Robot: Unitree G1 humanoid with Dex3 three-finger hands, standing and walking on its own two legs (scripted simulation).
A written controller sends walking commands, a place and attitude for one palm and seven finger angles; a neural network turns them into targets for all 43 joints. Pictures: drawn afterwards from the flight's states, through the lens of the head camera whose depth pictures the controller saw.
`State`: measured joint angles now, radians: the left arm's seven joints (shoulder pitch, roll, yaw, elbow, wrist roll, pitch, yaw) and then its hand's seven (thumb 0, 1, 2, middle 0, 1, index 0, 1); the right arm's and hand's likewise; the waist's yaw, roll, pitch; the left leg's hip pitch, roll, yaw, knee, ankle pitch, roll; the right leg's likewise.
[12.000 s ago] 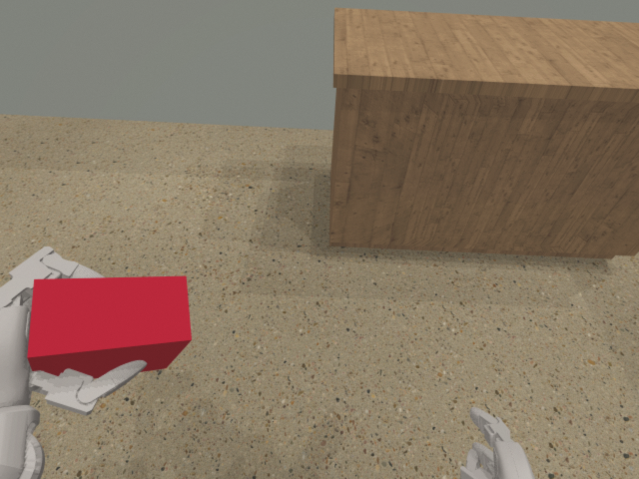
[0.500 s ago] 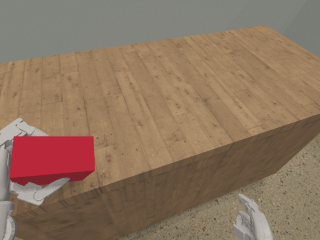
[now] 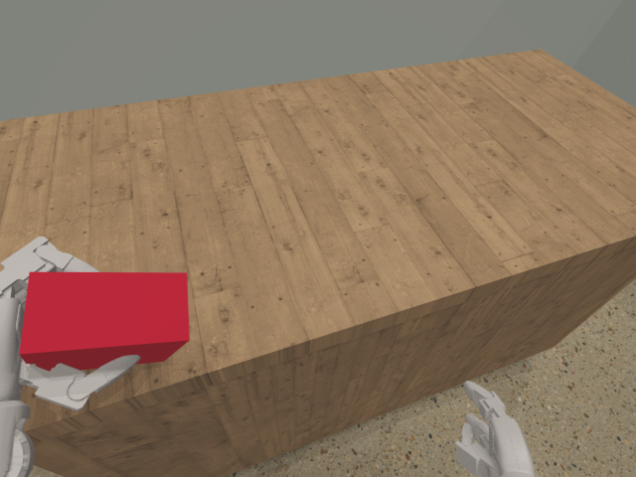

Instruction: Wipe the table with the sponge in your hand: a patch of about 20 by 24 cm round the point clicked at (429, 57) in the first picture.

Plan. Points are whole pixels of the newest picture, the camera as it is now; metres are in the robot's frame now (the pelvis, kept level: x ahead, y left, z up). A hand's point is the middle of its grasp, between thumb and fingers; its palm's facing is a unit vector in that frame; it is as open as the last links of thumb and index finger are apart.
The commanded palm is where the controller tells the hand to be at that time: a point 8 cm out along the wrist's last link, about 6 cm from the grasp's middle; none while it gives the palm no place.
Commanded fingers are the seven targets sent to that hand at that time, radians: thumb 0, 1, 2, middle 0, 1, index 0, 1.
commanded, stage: look again from close up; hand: left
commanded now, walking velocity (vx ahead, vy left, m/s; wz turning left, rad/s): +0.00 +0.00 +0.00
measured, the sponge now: (131, 323) +0.23 +0.20 +0.13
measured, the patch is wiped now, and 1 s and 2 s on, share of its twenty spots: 0.00 0.00 0.00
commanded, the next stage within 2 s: turn the palm down, sponge in hand in 0.10 s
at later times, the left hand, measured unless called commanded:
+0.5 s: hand (88, 327) +0.21 +0.23 +0.15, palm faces +0.29 -0.76 -0.58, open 10.1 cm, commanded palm +0.16 +0.28 +0.19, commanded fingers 0.00 0.10 1.30 -1.20 -1.60 -1.20 -1.60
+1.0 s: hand (79, 302) +0.22 +0.23 +0.19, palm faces +0.30 -0.51 -0.81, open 10.1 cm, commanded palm +0.18 +0.26 +0.23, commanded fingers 0.00 0.10 1.30 -1.20 -1.60 -1.20 -1.60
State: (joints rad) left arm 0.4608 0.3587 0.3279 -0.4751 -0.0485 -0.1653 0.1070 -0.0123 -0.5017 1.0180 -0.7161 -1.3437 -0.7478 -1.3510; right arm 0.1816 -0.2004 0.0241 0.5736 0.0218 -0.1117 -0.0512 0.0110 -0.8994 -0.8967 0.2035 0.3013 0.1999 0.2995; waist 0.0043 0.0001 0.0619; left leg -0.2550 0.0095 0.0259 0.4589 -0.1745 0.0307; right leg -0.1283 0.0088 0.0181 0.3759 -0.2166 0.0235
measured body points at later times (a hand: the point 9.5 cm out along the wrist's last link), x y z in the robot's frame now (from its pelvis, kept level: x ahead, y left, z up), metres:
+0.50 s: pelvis -0.01 -0.02 -0.01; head -0.02 -0.03 +0.44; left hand +0.19 +0.27 +0.18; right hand +0.21 -0.22 -0.07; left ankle +0.05 +0.09 -0.74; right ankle -0.01 -0.14 -0.74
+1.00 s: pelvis +0.01 -0.06 -0.02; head -0.01 -0.09 +0.43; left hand +0.20 +0.25 +0.23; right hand +0.23 -0.28 -0.10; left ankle +0.05 +0.09 -0.74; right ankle -0.01 -0.14 -0.74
